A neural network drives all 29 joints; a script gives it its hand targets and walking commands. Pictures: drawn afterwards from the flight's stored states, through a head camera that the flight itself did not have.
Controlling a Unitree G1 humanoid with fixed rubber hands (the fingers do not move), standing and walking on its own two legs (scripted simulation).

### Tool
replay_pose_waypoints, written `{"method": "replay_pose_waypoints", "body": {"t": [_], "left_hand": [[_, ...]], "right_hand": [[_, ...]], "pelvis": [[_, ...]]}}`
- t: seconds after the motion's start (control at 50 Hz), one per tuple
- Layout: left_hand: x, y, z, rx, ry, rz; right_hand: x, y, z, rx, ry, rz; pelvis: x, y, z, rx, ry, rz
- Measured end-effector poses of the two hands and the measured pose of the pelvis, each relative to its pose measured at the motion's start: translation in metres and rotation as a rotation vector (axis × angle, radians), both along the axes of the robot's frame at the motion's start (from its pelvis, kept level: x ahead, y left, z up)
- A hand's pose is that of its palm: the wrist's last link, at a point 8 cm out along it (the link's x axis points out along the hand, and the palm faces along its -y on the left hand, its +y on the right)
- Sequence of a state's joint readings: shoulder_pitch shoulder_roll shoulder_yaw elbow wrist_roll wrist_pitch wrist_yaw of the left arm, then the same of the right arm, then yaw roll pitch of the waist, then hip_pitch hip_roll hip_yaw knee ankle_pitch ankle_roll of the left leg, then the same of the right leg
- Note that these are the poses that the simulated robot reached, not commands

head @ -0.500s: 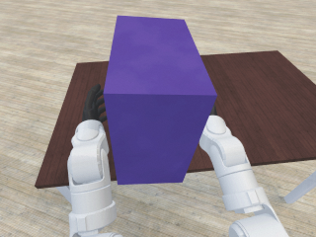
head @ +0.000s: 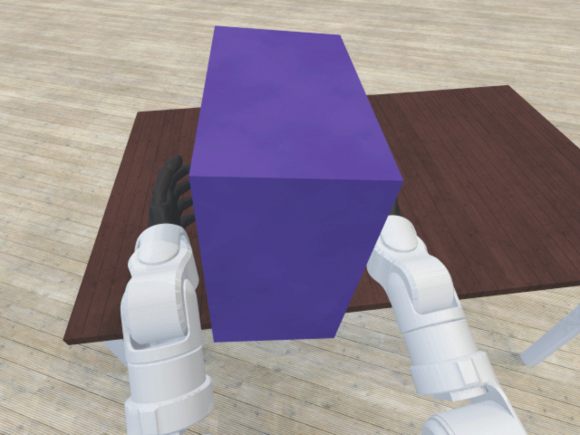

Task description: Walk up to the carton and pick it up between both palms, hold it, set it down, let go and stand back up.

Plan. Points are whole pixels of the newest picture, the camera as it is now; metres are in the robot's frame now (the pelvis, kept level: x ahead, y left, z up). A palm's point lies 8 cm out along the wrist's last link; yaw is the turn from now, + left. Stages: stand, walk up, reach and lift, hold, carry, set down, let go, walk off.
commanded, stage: hold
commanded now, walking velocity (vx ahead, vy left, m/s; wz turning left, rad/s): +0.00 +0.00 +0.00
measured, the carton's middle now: (277, 188) +0.42 +0.00 +0.15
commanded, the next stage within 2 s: set down in 0.32 s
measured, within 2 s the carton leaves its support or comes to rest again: neither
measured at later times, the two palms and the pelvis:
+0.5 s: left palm (174, 227) +0.35 +0.13 +0.16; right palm (380, 215) +0.36 -0.13 +0.13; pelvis +0.00 +0.00 +0.00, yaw +0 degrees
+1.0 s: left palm (188, 222) +0.37 +0.12 +0.14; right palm (377, 215) +0.39 -0.14 +0.11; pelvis +0.02 -0.01 +0.00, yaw +1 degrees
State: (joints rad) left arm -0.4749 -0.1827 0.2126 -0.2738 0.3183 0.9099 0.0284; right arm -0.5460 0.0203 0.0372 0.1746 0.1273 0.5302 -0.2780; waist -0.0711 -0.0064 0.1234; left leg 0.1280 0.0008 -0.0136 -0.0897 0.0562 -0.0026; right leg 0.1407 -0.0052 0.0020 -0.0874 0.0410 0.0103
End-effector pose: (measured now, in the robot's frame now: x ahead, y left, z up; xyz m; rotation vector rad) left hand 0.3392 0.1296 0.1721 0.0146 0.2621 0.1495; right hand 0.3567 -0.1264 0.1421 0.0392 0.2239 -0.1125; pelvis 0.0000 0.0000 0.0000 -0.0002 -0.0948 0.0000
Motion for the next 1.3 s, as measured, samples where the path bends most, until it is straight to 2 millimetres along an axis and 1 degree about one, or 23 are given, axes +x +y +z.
{"method": "replay_pose_waypoints", "body": {"t": [0.12, 0.38, 0.58, 0.82, 1.08, 1.3], "left_hand": [[0.0, -0.003, 0.004, 0.007, -0.005, -0.004], [0.002, -0.002, 0.0, -0.003, 0.007, 0.005], [0.01, -0.003, -0.016, -0.001, 0.039, 0.014], [0.025, -0.009, -0.021, -0.005, 0.026, 0.011], [0.04, -0.011, -0.041, 0.002, 0.063, 0.012], [0.055, -0.014, -0.051, 0.015, 0.046, 0.008]], "right_hand": [[0.0, -0.003, 0.003, -0.003, -0.005, -0.002], [0.003, -0.002, 0.001, -0.003, 0.006, 0.003], [0.012, -0.002, -0.014, -0.002, 0.037, 0.011], [0.025, -0.009, -0.019, -0.02, 0.025, 0.009], [0.039, -0.011, -0.044, -0.026, 0.062, 0.014], [0.055, -0.013, -0.05, -0.049, 0.045, 0.019]], "pelvis": [[-0.002, -0.001, 0.0, 0.0, -0.007, -0.004], [-0.005, -0.003, 0.0, -0.001, -0.004, -0.001], [0.002, -0.004, 0.0, -0.002, 0.028, 0.009], [0.015, -0.007, 0.0, -0.001, 0.044, 0.012], [0.027, -0.01, 0.0, 0.001, 0.061, 0.017], [0.034, -0.011, 0.0, 0.001, 0.097, 0.024]]}}
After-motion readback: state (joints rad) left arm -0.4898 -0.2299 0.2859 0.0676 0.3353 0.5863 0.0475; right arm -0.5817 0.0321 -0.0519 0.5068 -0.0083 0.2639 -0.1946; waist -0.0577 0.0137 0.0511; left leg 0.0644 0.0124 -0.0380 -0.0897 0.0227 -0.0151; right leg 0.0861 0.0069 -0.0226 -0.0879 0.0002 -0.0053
